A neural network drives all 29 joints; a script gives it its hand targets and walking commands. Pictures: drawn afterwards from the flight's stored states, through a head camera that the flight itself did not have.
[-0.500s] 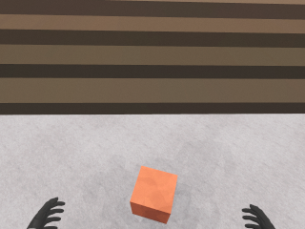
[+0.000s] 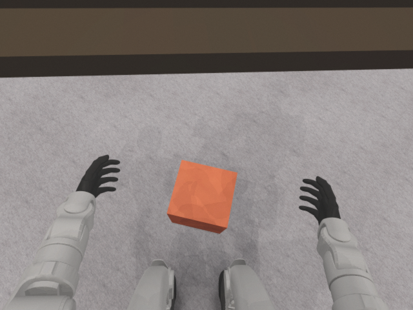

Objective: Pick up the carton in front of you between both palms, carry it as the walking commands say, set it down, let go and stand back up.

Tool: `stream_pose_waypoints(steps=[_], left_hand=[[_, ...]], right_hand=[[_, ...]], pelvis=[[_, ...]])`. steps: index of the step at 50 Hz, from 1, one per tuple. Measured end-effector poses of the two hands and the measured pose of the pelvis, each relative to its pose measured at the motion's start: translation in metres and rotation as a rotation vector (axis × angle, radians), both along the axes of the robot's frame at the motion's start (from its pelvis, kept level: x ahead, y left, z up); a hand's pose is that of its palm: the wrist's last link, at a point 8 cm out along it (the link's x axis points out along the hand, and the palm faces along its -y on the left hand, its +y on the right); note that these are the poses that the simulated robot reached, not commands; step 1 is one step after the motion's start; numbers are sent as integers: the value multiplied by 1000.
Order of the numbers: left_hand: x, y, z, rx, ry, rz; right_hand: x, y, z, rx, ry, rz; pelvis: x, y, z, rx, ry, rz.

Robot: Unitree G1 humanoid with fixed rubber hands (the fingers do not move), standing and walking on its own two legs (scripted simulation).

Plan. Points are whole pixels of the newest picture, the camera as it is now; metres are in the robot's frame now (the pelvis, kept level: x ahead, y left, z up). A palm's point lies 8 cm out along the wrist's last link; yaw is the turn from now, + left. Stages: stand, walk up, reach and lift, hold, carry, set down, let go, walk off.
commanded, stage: reach and lift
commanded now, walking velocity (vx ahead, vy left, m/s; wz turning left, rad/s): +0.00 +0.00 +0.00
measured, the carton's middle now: (202, 199) +0.43 -0.02 -0.58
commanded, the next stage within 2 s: none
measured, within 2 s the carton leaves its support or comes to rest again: neither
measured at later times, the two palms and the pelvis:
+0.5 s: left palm (132, 139) +0.50 +0.17 -0.16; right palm (285, 175) +0.40 -0.21 -0.16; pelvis -0.06 +0.01 -0.07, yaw +0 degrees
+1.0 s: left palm (148, 178) +0.47 +0.17 -0.41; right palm (262, 200) +0.39 -0.21 -0.40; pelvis -0.07 +0.01 -0.25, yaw -2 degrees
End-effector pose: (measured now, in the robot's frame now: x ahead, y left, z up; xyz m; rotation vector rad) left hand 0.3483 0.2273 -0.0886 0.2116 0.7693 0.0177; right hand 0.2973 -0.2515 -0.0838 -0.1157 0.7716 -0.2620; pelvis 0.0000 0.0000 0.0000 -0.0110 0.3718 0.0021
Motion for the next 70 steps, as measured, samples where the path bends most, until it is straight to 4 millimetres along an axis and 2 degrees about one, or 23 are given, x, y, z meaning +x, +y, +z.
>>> stream_pose_waypoints(steps=[9, 15, 20, 24, 29, 33, 37, 42, 46, 51, 57, 64, 70], left_hand=[[59, -25, -22, -45, -57, -45], [100, -42, -36, -87, -63, -64], [133, -55, -46, -111, -83, -83], [146, -58, -62, -112, -84, -91], [147, -59, -96, -110, -69, -82], [140, -59, -137, -108, -53, -65], [131, -60, -188, -104, -45, -50], [124, -60, -252, -96, -58, -42], [123, -60, -291, -91, -81, -38], [123, -60, -323, -86, -88, -33], [125, -66, -355, -92, -57, -22], [123, -69, -403, -92, -15, -15], [125, -74, -432, -100, -37, -28]], right_hand=[[39, 14, -26, 39, -86, -68], [73, 27, -40, 72, -114, -108], [100, 40, -52, 84, -138, -125], [107, 45, -68, 82, -137, -131], [108, 45, -98, 79, -122, -134], [107, 44, -134, 77, -103, -127], [105, 41, -181, 77, -84, -121], [102, 39, -242, 76, -81, -113], [99, 38, -284, 77, -90, -108], [97, 39, -320, 87, -92, -112], [98, 44, -357, 103, -62, -110], [99, 48, -404, 101, -15, -90], [110, 35, -420, 75, -24, -94]], pelvis=[[-41, 5, -27, -8, 156, -2], [-64, 8, -47, -14, 223, 6], [-70, 11, -60, -21, 290, 12], [-66, 13, -64, -25, 347, 15], [-55, 15, -75, -30, 425, 13], [-47, 14, -97, -35, 484, 11], [-44, 13, -130, -40, 529, 7], [-52, 10, -177, -42, 550, 0], [-62, 8, -215, -39, 526, -6], [-78, 6, -253, -37, 458, -10], [-93, 5, -287, -37, 378, -15], [-99, 4, -314, -35, 317, -21], [-97, 4, -329, -33, 284, -28]])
